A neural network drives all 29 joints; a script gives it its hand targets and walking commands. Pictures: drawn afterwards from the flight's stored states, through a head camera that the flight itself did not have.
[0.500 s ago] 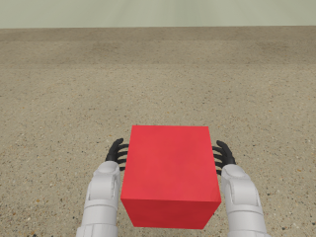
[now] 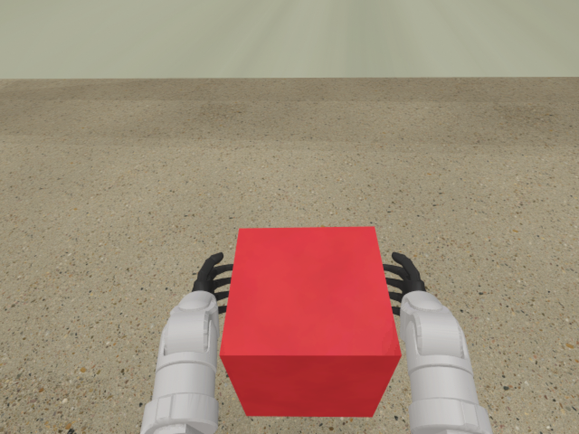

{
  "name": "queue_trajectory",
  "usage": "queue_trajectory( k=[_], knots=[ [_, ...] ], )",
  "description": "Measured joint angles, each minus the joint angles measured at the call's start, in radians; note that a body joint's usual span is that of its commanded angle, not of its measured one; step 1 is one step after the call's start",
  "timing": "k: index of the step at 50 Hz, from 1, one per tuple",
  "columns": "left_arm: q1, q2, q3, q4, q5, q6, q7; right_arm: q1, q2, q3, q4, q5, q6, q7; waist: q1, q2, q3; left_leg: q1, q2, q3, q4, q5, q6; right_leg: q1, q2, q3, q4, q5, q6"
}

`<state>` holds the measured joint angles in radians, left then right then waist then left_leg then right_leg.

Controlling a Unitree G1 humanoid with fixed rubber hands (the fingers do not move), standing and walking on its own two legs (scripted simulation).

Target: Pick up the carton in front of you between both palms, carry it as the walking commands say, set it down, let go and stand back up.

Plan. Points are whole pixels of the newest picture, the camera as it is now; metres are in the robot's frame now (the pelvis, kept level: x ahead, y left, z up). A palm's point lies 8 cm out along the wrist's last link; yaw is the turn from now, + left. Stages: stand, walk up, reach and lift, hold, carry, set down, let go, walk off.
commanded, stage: hold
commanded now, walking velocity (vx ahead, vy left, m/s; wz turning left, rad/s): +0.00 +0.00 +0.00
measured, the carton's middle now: (307, 325) +0.30 +0.00 -0.03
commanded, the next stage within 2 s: set down in 0.16 s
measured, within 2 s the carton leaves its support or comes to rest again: neither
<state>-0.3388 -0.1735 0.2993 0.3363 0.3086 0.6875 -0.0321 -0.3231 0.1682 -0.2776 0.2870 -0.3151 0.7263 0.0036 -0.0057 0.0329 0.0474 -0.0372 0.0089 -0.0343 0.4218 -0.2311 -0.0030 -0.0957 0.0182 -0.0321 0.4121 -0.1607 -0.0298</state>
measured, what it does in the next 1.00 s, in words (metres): lowers itself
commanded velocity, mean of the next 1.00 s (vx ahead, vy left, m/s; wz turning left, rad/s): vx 0.00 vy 0.00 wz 0.00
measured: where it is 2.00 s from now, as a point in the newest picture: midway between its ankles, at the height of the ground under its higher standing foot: outside the picture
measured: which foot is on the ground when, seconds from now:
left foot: down 0.00-1.00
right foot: down 0.00-1.00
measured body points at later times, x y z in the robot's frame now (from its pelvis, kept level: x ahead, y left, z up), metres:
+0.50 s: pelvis +0.01 +0.01 -0.01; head +0.03 +0.00 +0.44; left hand +0.35 +0.15 +0.01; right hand +0.35 -0.15 +0.00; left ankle +0.02 +0.14 -0.74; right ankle +0.05 -0.10 -0.74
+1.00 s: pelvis -0.04 +0.02 -0.11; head +0.19 +0.00 +0.27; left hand +0.39 +0.15 -0.19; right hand +0.40 -0.15 -0.20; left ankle +0.02 +0.14 -0.74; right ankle +0.05 -0.10 -0.74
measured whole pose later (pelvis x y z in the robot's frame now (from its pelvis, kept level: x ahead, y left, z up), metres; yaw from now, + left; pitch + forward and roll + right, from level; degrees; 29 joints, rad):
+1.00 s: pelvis -0.04 +0.02 -0.11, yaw +1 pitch +33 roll +1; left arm -0.68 -0.19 0.46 0.49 0.22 0.19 0.09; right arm -0.77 0.03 -0.43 0.61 -0.27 0.21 0.06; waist -0.02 0.04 -0.06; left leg -1.32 -0.05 -0.01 1.14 -0.41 0.00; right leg -1.38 0.00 0.04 1.12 -0.32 0.01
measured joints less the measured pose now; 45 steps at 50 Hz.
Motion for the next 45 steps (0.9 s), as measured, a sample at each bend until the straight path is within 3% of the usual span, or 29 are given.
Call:
queue_trajectory(
  k=[17,23,29,33,37,41,45],
  knots=[
    [-0.021,-0.007,0.031,0.014,0.010,-0.011,-0.005,-0.031,0.009,-0.028,0.028,-0.014,-0.016,0.007,-0.005,0.006,0.007,-0.001,-0.002,-0.023,-0.010,-0.008,-0.010,0.009,0.000,-0.016,-0.016,-0.013,0.000],
    [-0.147,-0.055,0.179,0.137,0.091,-0.111,-0.007,-0.168,0.015,-0.182,0.163,-0.085,-0.110,0.052,-0.014,0.012,0.037,-0.116,-0.016,-0.013,0.093,-0.048,0.000,-0.105,-0.013,-0.006,0.078,-0.046,0.009],
    [-0.207,-0.076,0.223,0.173,0.133,-0.264,0.011,-0.241,-0.018,-0.218,0.244,-0.130,-0.281,0.091,-0.018,0.009,0.073,-0.334,-0.029,0.015,0.198,-0.070,0.011,-0.332,-0.024,0.022,0.183,-0.060,0.024],
    [-0.200,-0.074,0.188,0.169,0.086,-0.392,0.046,-0.244,-0.053,-0.187,0.269,-0.093,-0.426,0.086,-0.017,0.004,0.084,-0.539,-0.035,0.033,0.282,-0.081,0.015,-0.541,-0.028,0.040,0.264,-0.063,0.032],
    [-0.188,-0.068,0.135,0.147,0.001,-0.500,0.092,-0.252,-0.096,-0.143,0.278,-0.001,-0.536,0.072,-0.019,0.007,0.072,-0.760,-0.042,0.036,0.382,-0.095,0.018,-0.759,-0.025,0.065,0.358,-0.075,0.047],
    [-0.197,-0.053,0.091,0.127,-0.073,-0.551,0.127,-0.281,-0.136,-0.103,0.281,0.081,-0.584,0.063,-0.015,0.008,0.023,-0.963,-0.050,0.033,0.487,-0.114,0.016,-0.961,-0.021,0.082,0.464,-0.097,0.053],
    [-0.240,-0.033,0.092,0.122,-0.114,-0.550,0.142,-0.344,-0.148,-0.095,0.287,0.098,-0.572,0.053,-0.015,0.007,-0.044,-1.125,-0.056,0.029,0.594,-0.140,0.009,-1.124,-0.023,0.079,0.576,-0.125,0.048]
  ],
)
